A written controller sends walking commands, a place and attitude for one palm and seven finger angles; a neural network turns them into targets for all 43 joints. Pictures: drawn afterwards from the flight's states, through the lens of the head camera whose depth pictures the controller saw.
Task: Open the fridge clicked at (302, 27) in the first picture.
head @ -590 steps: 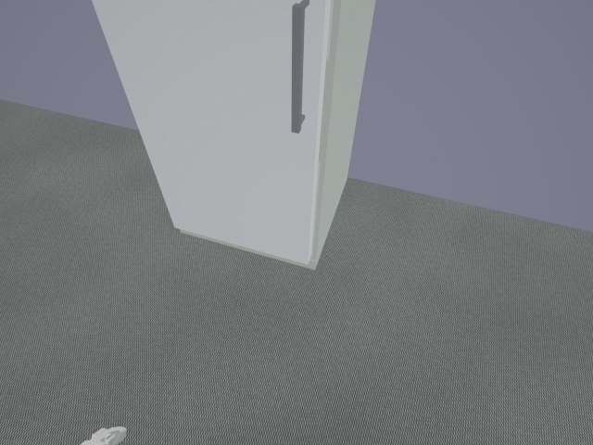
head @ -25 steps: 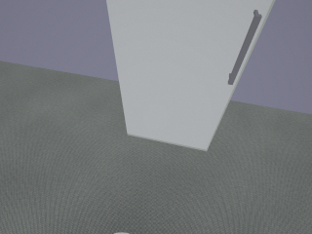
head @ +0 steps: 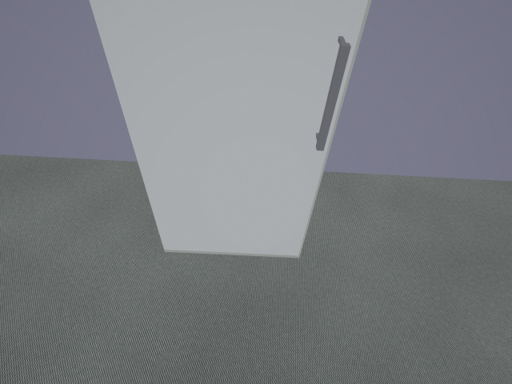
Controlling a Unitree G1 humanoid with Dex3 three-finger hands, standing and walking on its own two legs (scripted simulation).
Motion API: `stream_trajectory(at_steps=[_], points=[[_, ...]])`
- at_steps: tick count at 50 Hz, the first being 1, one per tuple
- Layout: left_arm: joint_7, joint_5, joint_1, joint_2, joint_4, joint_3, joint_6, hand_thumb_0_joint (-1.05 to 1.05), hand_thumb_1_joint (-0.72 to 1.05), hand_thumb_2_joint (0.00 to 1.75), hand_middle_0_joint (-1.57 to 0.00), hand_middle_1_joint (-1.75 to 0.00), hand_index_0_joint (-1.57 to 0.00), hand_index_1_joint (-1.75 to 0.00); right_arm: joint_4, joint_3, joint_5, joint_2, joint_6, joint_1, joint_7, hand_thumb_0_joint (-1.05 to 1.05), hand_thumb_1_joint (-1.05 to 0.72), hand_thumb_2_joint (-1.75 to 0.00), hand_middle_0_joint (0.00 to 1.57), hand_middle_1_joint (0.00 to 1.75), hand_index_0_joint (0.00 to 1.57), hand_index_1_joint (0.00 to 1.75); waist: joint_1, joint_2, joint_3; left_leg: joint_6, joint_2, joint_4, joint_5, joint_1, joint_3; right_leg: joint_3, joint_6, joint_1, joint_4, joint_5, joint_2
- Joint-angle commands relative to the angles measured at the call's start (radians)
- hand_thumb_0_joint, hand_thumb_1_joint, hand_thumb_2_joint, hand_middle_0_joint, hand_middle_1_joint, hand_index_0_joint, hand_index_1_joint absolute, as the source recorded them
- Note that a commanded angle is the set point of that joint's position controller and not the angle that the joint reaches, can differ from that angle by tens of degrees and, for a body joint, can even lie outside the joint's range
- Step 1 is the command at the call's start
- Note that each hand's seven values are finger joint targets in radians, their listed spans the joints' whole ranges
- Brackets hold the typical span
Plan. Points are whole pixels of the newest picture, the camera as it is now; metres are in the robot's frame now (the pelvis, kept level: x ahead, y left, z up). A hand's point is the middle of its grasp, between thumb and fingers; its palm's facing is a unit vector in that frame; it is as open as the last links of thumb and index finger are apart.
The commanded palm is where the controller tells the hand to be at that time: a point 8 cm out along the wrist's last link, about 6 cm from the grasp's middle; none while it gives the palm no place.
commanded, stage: take the last steps up to it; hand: right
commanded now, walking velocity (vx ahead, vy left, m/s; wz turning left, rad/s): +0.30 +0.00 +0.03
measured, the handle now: (329, 98) +0.74 -0.17 +0.09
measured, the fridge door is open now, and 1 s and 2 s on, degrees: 0 0 0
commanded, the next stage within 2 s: come to a stop and stand still in 0.58 s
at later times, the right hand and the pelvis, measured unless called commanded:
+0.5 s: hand (370, 343) +0.25 -0.23 -0.17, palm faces -0.02 +0.98 -0.20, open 7.4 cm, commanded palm none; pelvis +0.14 -0.05 +0.00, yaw +3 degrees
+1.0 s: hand (343, 318) +0.30 -0.19 -0.19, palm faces +0.03 +0.98 -0.22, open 7.2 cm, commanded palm none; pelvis +0.23 -0.01 -0.02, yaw +2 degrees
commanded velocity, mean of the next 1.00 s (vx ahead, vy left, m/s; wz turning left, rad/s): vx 0.08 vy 0.00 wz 0.03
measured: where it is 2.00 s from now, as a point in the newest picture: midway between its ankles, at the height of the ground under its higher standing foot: outside the picture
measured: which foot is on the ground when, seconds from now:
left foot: down 0.00-0.10, up 0.12-0.62, down 0.64-1.00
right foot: up 0.00-0.08, down 0.10-0.64, up 0.66-1.00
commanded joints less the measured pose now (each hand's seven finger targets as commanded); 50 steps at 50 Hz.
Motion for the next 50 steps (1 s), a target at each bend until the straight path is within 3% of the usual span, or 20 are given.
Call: stream_trajectory(at_steps=[1, 3, 4, 5, 6, 10, 16, 22, 26, 28, 30, 31, 32, 33, 34, 36, 38, 40, 46, 50], points=[[0.003, -0.013, -0.094, -0.008, -0.097, -0.018, -0.069, 0.0, 0.9, 0.9, -0.2, -0.3, -0.2, -0.3, -0.027, -0.042, -0.001, -0.175, -0.014, 0.011, -0.006, 0.0, -0.9, -0.9, 0.2, 0.3, 0.2, 0.3, 0.014, 0.206, 0.126, 0.135, 0.224, -0.087, -0.015, -0.129, -0.174, -0.06, -0.018, 0.085, -0.209, -0.048, 0.027], [0.017, -0.013, 0.063, 0.031, -0.039, -0.015, -0.091, 0.0, 0.9, 0.9, -0.2, -0.3, -0.2, -0.3, -0.019, -0.038, 0.009, -0.15, -0.006, -0.002, -0.005, 0.0, -0.9, -0.9, 0.2, 0.3, 0.2, 0.3, 0.084, 0.076, 0.047, 0.09, 0.148, 0.112, 0.022, -0.239, -0.095, -0.082, -0.02, 0.384, -0.369, 0.026, 0.052], [0.031, -0.007, 0.187, 0.118, 0.0, 0.006, -0.101, 0.0, 0.9, 0.9, -0.2, -0.3, -0.2, -0.3, -0.026, -0.028, 0.017, -0.102, -0.002, 0.017, 0.002, 0.0, -0.9, -0.9, 0.2, 0.3, 0.2, 0.3, 0.132, -0.14, -0.033, 0.044, 0.058, 0.369, -0.045, -0.372, -0.017, 0.116, -0.062, 0.576, -0.426, -0.037, -0.109], [0.043, -0.008, 0.28, 0.206, 0.018, 0.028, -0.098, 0.0, 0.9, 0.9, -0.2, -0.3, -0.2, -0.3, -0.061, -0.014, 0.019, -0.059, 0.0, -0.013, 0.007, 0.0, -0.9, -0.9, 0.2, 0.3, 0.2, 0.3, 0.154, -0.327, -0.059, 0.005, -0.021, 0.62, -0.324, -0.571, 0.017, 0.397, -0.14, 0.65, -0.528, -0.072, -0.313], [0.05, -0.006, 0.289, 0.215, 0.02, 0.027, -0.087, 0.0, 0.9, 0.9, -0.2, -0.3, -0.2, -0.3, -0.088, -0.019, 0.012, -0.083, 0.005, -0.079, 0.003, 0.0, -0.9, -0.9, 0.2, 0.3, 0.2, 0.3, 0.166, -0.224, -0.01, 0.022, 0.004, 0.743, -0.335, -0.623, -0.055, 0.43, -0.191, 0.586, -0.574, -0.135, -0.371], [0.058, -0.011, 0.088, 0.056, -0.016, -0.017, -0.104, 0.0, 0.9, 0.9, -0.2, -0.3, -0.2, -0.3, -0.046, -0.029, 0.005, -0.073, 0.019, -0.111, 0.025, 0.0, -0.9, -0.9, 0.2, 0.3, 0.2, 0.3, 0.078, -0.075, 0.165, 0.017, 0.084, 0.827, -0.082, -0.552, -0.102, 0.219, -0.159, 0.256, -0.653, -0.095, -0.259], [0.065, -0.017, 0.118, 0.028, -0.01, -0.023, -0.128, 0.0, 0.9, 0.9, -0.2, -0.3, -0.2, -0.3, -0.079, -0.042, 0.003, -0.057, 0.045, -0.136, 0.029, 0.0, -0.9, -0.9, 0.2, 0.3, 0.2, 0.3, 0.037, -0.06, 0.154, -0.016, 0.075, 0.778, 0.085, -0.614, -0.111, 0.081, -0.17, 0.314, -0.659, 0.191, -0.208], [0.069, -0.006, 0.186, 0.05, 0.018, -0.017, -0.121, 0.0, 0.9, 0.9, -0.2, -0.3, -0.2, -0.3, -0.161, -0.038, 0.012, -0.073, 0.047, -0.333, 0.032, 0.0, -0.9, -0.9, 0.2, 0.3, 0.2, 0.3, 0.069, -0.062, 0.183, -0.014, 0.071, 0.541, 0.093, -0.628, -0.083, 0.046, -0.191, 0.401, -0.597, 0.422, -0.224], [0.067, 0.003, 0.223, 0.055, 0.044, -0.014, -0.108, 0.0, 0.9, 0.9, -0.2, -0.3, -0.2, -0.3, -0.19, -0.032, 0.016, -0.068, 0.036, -0.412, 0.031, 0.0, -0.9, -0.9, 0.2, 0.3, 0.2, 0.3, 0.096, -0.069, 0.184, 0.013, 0.026, 0.364, 0.058, -0.507, -0.036, 0.026, -0.173, 0.398, -0.53, 0.517, -0.219], [0.068, 0.001, 0.215, 0.067, 0.049, -0.011, -0.102, 0.0, 0.9, 0.9, -0.2, -0.3, -0.2, -0.3, -0.174, -0.034, 0.015, -0.076, 0.028, -0.359, 0.029, 0.0, -0.9, -0.9, 0.2, 0.3, 0.2, 0.3, 0.07, -0.073, 0.141, 0.033, -0.015, 0.302, 0.054, -0.381, -0.002, 0.002, -0.159, 0.397, -0.444, 0.622, -0.21], [0.064, -0.008, 0.212, 0.065, 0.055, -0.013, -0.099, 0.0, 0.9, 0.9, -0.2, -0.3, -0.2, -0.3, -0.116, -0.043, 0.012, -0.12, 0.008, -0.187, 0.024, 0.0, -0.9, -0.9, 0.2, 0.3, 0.2, 0.3, -0.006, -0.019, 0.028, 0.046, -0.05, 0.177, 0.161, -0.113, 0.016, -0.035, -0.109, 0.349, -0.228, 0.657, -0.15], [0.056, -0.018, 0.21, 0.037, 0.05, -0.017, -0.102, 0.0, 0.9, 0.9, -0.2, -0.3, -0.2, -0.3, -0.077, -0.059, 0.006, -0.185, -0.008, -0.072, 0.015, 0.0, -0.9, -0.9, 0.2, 0.3, 0.2, 0.3, -0.054, 0.066, -0.062, 0.091, 0.074, 0.181, 0.315, 0.115, -0.111, -0.082, -0.067, 0.187, -0.024, 0.463, -0.095], [0.051, -0.028, 0.245, -0.023, 0.025, -0.026, -0.103, 0.0, 0.9, 0.9, -0.2, -0.3, -0.2, -0.3, -0.049, -0.083, 0.008, -0.278, -0.019, 0.032, 0.007, 0.0, -0.9, -0.9, 0.2, 0.3, 0.2, 0.3, -0.064, 0.285, -0.18, 0.214, 0.34, 0.12, 0.588, 0.301, -0.446, -0.119, -0.024, -0.021, 0.279, -0.197, 0.059], [0.059, -0.032, 0.207, 0.005, 0.011, -0.024, -0.091, 0.0, 0.9, 0.9, -0.2, -0.3, -0.2, -0.3, -0.05, -0.078, 0.026, -0.295, -0.015, 0.024, 0.003, 0.0, -0.9, -0.9, 0.2, 0.3, 0.2, 0.3, -0.057, 0.215, -0.179, 0.281, 0.394, 0.05, 0.605, 0.217, -0.475, -0.004, -0.036, -0.038, 0.431, -0.375, 0.05], [0.058, -0.031, 0.177, -0.016, 0.018, -0.021, -0.085, 0.0, 0.9, 0.9, -0.2, -0.3, -0.2, -0.3, -0.062, -0.068, 0.024, -0.26, -0.011, -0.075, -0.003, 0.0, -0.9, -0.9, 0.2, 0.3, 0.2, 0.3, -0.029, 0.138, -0.086, 0.281, 0.364, 0.011, 0.449, 0.098, -0.416, 0.027, -0.037, -0.06, 0.474, -0.325, 0.014], [0.057, -0.022, 0.164, -0.043, 0.03, -0.031, -0.063, 0.0, 0.9, 0.9, -0.2, -0.3, -0.2, -0.3, -0.111, -0.046, 0.023, -0.187, -0.005, -0.237, -0.013, 0.0, -0.9, -0.9, 0.2, 0.3, 0.2, 0.3, 0.034, 0.095, 0.016, 0.223, 0.315, -0.031, 0.429, -0.146, -0.319, 0.055, -0.022, -0.004, 0.419, -0.225, -0.031], [0.062, -0.021, 0.211, -0.079, 0.054, -0.042, -0.035, 0.0, 0.9, 0.9, -0.2, -0.3, -0.2, -0.3, -0.132, -0.025, 0.016, -0.135, 0.003, -0.334, -0.021, 0.0, -0.9, -0.9, 0.2, 0.3, 0.2, 0.3, 0.091, 0.078, 0.034, 0.18, 0.252, -0.05, 0.443, -0.32, -0.177, 0.05, -0.006, 0.139, 0.242, -0.185, -0.031], [0.059, -0.026, 0.217, -0.094, 0.054, -0.038, -0.02, 0.0, 0.9, 0.9, -0.2, -0.3, -0.2, -0.3, -0.138, -0.036, 0.005, -0.141, 0.015, -0.329, -0.024, 0.0, -0.9, -0.9, 0.2, 0.3, 0.2, 0.3, 0.087, 0.123, 0.023, 0.174, 0.214, -0.02, 0.446, -0.32, -0.124, 0.009, -0.001, 0.164, 0.118, -0.168, 0.001], [0.055, -0.019, 0.098, -0.035, -0.022, -0.022, -0.01, 0.0, 0.9, 0.9, -0.2, -0.3, -0.2, -0.3, -0.145, -0.057, 0.005, -0.194, 0.045, -0.279, -0.027, 0.0, -0.9, -0.9, 0.2, 0.3, 0.2, 0.3, 0.043, 0.163, 0.006, 0.211, 0.25, 0.036, 0.454, -0.228, -0.199, -0.002, 0.011, 0.117, -0.011, -0.148, 0.042], [0.054, -0.021, 0.1, -0.012, -0.029, -0.015, -0.021, 0.0, 0.9, 0.9, -0.2, -0.3, -0.2, -0.3, -0.146, -0.06, 0.011, -0.195, 0.058, -0.292, -0.024, 0.0, -0.9, -0.9, 0.2, 0.3, 0.2, 0.3, 0.069, 0.184, -0.017, 0.155, 0.216, 0.12, 0.336, -0.261, -0.184, -0.004, 0.002, 0.259, -0.263, 0.02, 0.041]])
